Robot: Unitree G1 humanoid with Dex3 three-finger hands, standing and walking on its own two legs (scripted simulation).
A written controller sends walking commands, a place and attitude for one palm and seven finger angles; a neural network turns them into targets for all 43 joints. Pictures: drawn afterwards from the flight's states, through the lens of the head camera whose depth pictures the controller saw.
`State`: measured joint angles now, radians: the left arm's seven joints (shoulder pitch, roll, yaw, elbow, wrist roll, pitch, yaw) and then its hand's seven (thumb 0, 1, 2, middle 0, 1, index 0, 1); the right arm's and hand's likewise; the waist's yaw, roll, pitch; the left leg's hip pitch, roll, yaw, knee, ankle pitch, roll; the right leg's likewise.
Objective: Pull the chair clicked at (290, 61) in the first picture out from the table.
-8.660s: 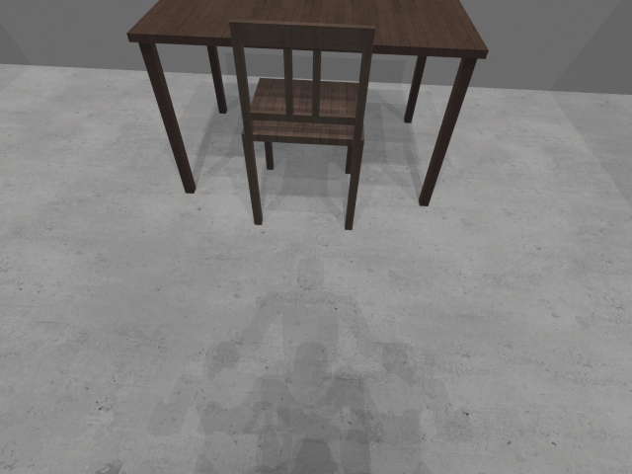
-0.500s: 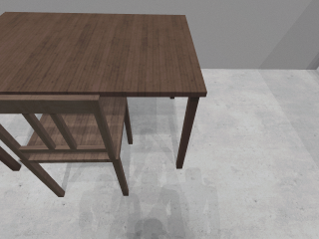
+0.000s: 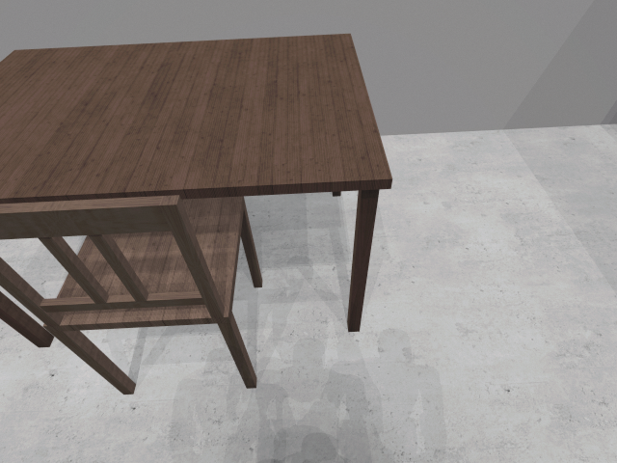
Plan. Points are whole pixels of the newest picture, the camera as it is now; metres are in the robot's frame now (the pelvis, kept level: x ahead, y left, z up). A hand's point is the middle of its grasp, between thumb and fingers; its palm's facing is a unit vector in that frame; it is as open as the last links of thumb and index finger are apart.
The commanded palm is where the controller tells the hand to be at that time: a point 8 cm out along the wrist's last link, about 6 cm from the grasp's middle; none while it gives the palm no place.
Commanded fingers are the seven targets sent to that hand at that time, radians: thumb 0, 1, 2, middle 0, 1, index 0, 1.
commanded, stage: look again from close up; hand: left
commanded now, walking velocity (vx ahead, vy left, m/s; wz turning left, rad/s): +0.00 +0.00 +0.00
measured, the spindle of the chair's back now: (77, 269) +0.46 +0.49 -0.11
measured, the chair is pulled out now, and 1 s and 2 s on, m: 0.00 0.00 0.00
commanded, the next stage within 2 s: shuffle to correct the standing spot in 0.66 s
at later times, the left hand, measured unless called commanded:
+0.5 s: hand out of the picture +0.00 +0.15 -0.17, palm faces +0.04 -0.98 -0.20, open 7.3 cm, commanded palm none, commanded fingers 0.00 0.90 0.90 -0.20 -0.30 -0.20 -0.30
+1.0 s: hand out of the picture +0.00 +0.17 -0.18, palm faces +0.12 -0.98 -0.18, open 7.4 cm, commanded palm none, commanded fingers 0.00 0.90 0.90 -0.20 -0.30 -0.20 -0.30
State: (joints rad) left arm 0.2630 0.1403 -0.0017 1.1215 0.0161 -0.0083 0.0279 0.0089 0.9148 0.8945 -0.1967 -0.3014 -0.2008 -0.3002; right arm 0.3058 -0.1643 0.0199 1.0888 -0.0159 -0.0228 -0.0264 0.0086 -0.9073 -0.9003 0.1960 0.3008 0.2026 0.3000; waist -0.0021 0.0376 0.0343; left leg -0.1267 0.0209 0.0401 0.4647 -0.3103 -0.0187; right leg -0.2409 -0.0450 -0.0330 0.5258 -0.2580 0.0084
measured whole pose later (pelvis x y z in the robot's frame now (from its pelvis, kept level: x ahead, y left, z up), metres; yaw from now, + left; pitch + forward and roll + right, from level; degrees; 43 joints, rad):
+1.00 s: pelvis +0.01 +0.00 -0.01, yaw +3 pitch +0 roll +0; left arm 0.32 0.14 0.05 1.08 0.03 0.01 0.02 0.01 0.91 0.89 -0.20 -0.30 -0.20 -0.30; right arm 0.36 -0.14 0.00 1.10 -0.03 0.00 -0.01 0.01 -0.91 -0.90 0.20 0.30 0.20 0.30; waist 0.02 -0.01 0.03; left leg -0.19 0.03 0.01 0.58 -0.39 -0.02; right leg -0.27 -0.05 -0.08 0.61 -0.33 -0.01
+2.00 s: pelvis +0.05 +0.05 +0.00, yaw +2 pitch -1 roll +0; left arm 0.28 0.17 0.00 1.05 0.02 0.00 0.03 0.01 0.91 0.89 -0.20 -0.30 -0.20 -0.30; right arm 0.28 -0.19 0.01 1.01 -0.02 -0.01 -0.01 0.00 -0.93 -0.90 0.20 0.30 0.20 0.30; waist 0.01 0.02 0.01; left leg -0.19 -0.03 0.09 0.44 -0.24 0.05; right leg -0.23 -0.06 -0.07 0.48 -0.23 0.01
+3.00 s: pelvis +0.09 +0.03 +0.00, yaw +0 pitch -1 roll +1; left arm 0.28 0.15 0.00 1.13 0.02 -0.01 0.04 0.01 0.91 0.89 -0.20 -0.30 -0.20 -0.30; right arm 0.27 -0.14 0.02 1.15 -0.01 -0.03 -0.03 0.01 -0.91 -0.90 0.20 0.30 0.20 0.30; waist 0.00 0.00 0.03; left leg -0.12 0.01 0.10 0.41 -0.28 0.01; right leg -0.17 -0.01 -0.06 0.46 -0.27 -0.02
